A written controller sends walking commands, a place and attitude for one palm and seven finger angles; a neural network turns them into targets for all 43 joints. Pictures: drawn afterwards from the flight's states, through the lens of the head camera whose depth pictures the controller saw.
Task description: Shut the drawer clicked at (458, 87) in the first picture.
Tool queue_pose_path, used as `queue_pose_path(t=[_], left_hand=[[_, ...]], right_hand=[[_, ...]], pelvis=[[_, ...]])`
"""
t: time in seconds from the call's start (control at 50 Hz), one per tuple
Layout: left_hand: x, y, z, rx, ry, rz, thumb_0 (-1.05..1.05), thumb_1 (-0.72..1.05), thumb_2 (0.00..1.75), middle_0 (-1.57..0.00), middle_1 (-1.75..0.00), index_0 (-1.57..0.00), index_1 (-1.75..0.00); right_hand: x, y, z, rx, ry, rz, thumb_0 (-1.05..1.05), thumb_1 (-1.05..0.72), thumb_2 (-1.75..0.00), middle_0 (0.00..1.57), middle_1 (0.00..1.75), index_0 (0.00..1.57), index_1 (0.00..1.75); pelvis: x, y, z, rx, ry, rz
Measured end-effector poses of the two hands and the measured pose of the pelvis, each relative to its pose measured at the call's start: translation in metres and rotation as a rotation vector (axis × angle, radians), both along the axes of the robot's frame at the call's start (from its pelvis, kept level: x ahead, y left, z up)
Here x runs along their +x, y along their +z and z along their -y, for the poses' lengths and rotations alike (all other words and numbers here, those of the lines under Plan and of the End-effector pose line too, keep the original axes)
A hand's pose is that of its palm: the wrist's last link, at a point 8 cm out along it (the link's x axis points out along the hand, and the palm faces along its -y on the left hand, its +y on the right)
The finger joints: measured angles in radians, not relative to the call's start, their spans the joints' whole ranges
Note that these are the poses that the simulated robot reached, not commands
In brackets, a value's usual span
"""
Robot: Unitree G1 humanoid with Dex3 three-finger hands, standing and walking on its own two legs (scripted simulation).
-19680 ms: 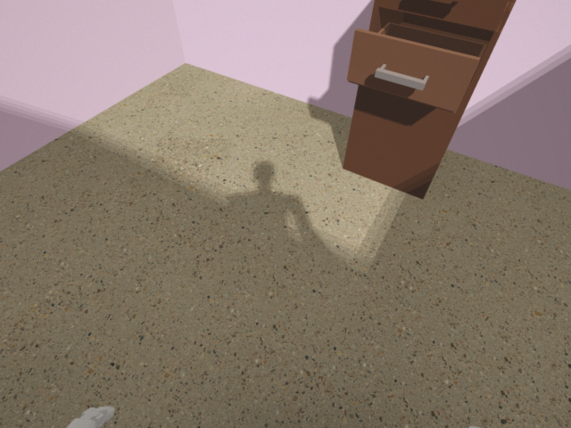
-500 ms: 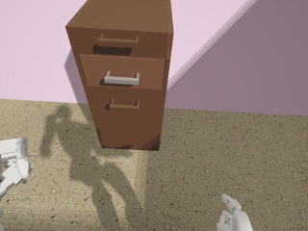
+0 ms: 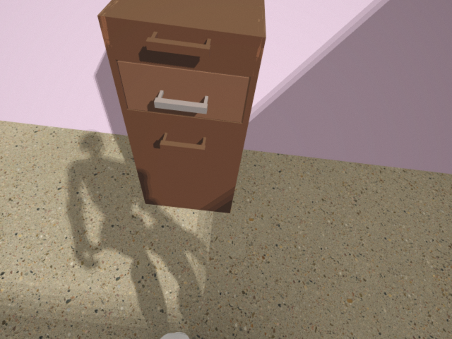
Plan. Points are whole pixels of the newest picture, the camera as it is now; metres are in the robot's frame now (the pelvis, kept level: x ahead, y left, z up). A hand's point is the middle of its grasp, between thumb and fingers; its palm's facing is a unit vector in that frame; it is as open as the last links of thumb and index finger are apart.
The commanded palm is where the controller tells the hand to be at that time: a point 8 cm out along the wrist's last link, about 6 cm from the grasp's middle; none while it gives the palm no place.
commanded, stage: let the arm hang, fingers relaxed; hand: left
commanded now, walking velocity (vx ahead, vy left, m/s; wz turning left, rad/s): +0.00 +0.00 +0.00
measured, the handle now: (182, 101) +0.76 +0.18 -0.06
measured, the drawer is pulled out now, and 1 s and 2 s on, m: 0.00 0.00 0.00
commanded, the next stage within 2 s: look to check the result in 0.72 s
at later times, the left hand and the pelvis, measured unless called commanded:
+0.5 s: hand out of the picture -0.03 +0.14 -0.17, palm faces +0.03 -0.99 -0.16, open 7.2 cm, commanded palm none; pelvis +0.00 -0.01 +0.00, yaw -1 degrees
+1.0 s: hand out of the picture -0.02 +0.13 -0.17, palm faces +0.04 -0.98 -0.17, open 7.3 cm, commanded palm none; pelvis +0.01 -0.02 +0.00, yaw -1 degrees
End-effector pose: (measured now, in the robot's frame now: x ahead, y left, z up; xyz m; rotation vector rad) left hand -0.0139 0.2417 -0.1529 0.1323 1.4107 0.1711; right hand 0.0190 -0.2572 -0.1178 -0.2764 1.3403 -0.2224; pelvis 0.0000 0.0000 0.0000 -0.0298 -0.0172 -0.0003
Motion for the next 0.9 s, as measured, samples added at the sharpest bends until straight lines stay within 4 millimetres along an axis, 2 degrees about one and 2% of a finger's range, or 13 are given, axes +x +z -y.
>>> queue_pose_path(t=[0.06,0.12,0.22,0.3,0.38,0.52,0.62,0.74,0.9], left_hand=[[-0.034,0.007,-0.002,0.007,0.004,-0.105,0.01,0.91,0.89,-0.83,-1.01,-0.83,-1.05],[-0.059,0.016,0.000,0.016,0.010,-0.181,0.01,0.91,0.89,-0.72,-0.88,-0.72,-0.91],[-0.074,0.024,0.008,0.025,0.021,-0.222,0.01,0.91,0.89,-0.52,-0.67,-0.52,-0.68],[-0.067,0.023,0.019,0.018,0.023,-0.194,0.01,0.91,0.90,-0.38,-0.51,-0.38,-0.51],[-0.050,0.018,0.033,-0.003,0.020,-0.139,0.01,0.91,0.90,-0.29,-0.40,-0.29,-0.40],[-0.016,0.010,0.054,-0.046,0.003,-0.049,0.00,0.91,0.90,-0.22,-0.32,-0.22,-0.32],[0.000,0.007,0.062,-0.058,-0.004,-0.013,0.00,0.91,0.89,-0.20,-0.30,-0.21,-0.31],[0.005,0.007,0.063,-0.050,-0.001,-0.009,0.00,0.91,0.89,-0.20,-0.30,-0.20,-0.30],[-0.006,0.009,0.059,-0.029,0.007,-0.050,0.00,0.91,0.90,-0.20,-0.30,-0.20,-0.30]], right_hand=[[-0.022,-0.006,-0.010,0.034,-0.027,-0.075,0.01,-0.91,-0.90,0.20,0.30,0.20,0.30],[-0.037,-0.013,-0.021,0.077,-0.052,-0.112,0.01,-0.91,-0.90,0.20,0.30,0.20,0.30],[-0.046,-0.024,-0.041,0.145,-0.076,-0.128,0.01,-0.91,-0.90,0.20,0.30,0.20,0.30],[-0.044,-0.030,-0.052,0.185,-0.087,-0.114,0.00,-0.91,-0.90,0.20,0.30,0.20,0.30],[-0.044,-0.032,-0.053,0.193,-0.093,-0.109,0.01,-0.92,-0.90,0.20,0.30,0.20,0.30],[-0.043,-0.030,-0.047,0.182,-0.109,-0.087,0.01,-0.91,-0.90,0.20,0.30,0.20,0.30],[-0.042,-0.028,-0.041,0.169,-0.114,-0.081,0.00,-0.91,-0.90,0.20,0.30,0.20,0.30],[-0.040,-0.027,-0.034,0.161,-0.115,-0.083,0.00,-0.91,-0.90,0.20,0.30,0.20,0.30],[-0.036,-0.027,-0.028,0.155,-0.109,-0.087,0.00,-0.91,-0.90,0.20,0.30,0.20,0.30]], pelvis=[[0.000,0.003,0.000,0.002,-0.001,-0.002],[0.000,0.004,0.000,0.006,-0.004,0.002],[0.001,0.005,0.000,0.012,-0.009,0.012],[0.001,0.005,0.002,0.017,-0.012,0.019],[0.002,0.004,0.004,0.020,-0.014,0.024],[0.005,0.004,0.010,0.023,-0.016,0.026],[0.007,0.004,0.014,0.023,-0.017,0.026],[0.009,0.004,0.019,0.021,-0.016,0.028],[0.011,0.004,0.023,0.020,-0.018,0.029]])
